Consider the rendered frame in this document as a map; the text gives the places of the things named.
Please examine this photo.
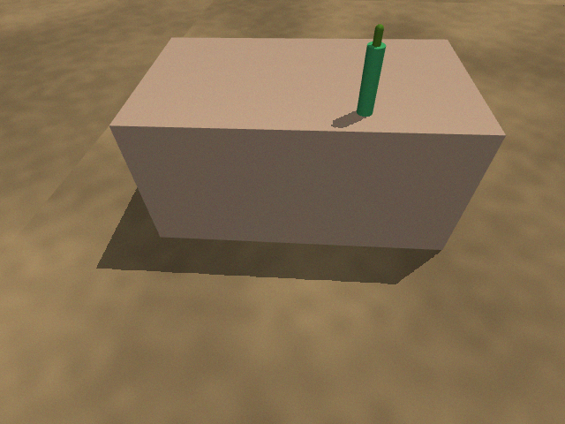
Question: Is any bottle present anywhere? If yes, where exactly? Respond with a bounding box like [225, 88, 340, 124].
[357, 24, 386, 117]

